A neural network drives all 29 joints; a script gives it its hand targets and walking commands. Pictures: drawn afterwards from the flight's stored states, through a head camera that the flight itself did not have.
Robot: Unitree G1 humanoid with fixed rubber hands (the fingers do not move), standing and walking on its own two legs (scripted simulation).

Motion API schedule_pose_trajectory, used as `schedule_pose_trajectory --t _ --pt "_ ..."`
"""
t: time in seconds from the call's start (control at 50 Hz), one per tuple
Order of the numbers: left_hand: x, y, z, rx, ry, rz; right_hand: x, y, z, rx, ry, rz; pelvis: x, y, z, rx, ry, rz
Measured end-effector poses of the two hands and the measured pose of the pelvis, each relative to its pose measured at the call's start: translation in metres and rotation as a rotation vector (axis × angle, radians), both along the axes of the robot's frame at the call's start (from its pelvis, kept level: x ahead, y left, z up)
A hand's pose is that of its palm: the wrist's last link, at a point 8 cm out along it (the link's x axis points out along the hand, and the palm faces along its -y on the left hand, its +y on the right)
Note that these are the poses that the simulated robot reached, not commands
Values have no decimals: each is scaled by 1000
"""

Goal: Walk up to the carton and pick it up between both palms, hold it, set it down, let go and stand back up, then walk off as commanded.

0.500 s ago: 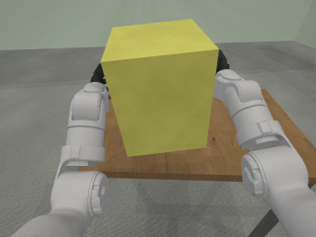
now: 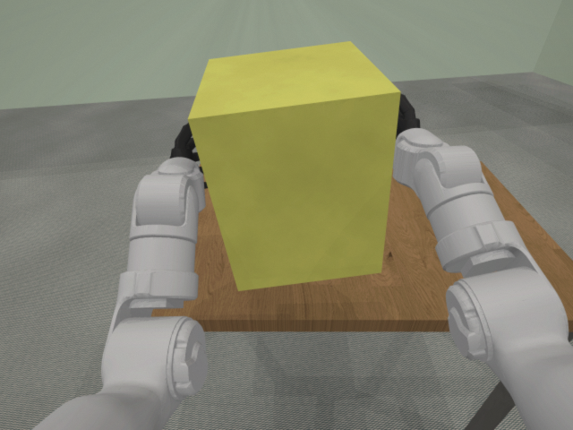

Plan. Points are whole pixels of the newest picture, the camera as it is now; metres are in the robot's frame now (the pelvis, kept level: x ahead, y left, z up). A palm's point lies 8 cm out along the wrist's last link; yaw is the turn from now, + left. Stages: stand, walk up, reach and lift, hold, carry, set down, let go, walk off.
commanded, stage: hold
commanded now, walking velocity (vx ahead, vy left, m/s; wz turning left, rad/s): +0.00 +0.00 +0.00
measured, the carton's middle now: (294, 165) +0.39 +0.00 +0.24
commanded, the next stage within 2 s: none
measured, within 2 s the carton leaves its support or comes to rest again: neither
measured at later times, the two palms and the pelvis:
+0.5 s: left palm (186, 161) +0.37 +0.14 +0.26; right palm (409, 145) +0.38 -0.15 +0.27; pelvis +0.00 -0.01 +0.00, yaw +1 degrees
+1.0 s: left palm (180, 174) +0.37 +0.15 +0.24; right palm (398, 143) +0.38 -0.14 +0.27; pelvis +0.01 -0.01 +0.00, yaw +1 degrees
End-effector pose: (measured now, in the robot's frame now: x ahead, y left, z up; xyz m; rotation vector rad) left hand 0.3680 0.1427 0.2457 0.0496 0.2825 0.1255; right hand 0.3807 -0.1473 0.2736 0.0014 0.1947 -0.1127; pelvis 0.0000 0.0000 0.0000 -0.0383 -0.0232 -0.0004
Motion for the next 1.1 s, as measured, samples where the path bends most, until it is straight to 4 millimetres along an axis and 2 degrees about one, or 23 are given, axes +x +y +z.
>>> schedule_pose_trajectory --t 0.22,0.5,0.72,0.9,1.1 --pt "-3 -1 2 -8 -24 3 -1 0 10 -1 -22 5 -4 -11 0 -5 9 17" --pt "-1 -5 18 32 -15 4 -2 -7 -2 39 -7 -1 -2 -9 0 2 -5 13" --pt "7 2 7 -15 -23 -1 5 1 3 1 -11 -3 4 -10 0 0 -2 17" --pt "6 7 -4 -10 -18 -3 6 7 2 -15 -3 4 10 -11 0 -4 -11 26" --pt "-4 3 5 28 -37 7 -2 2 -3 30 -22 11 11 -6 0 -3 -37 21"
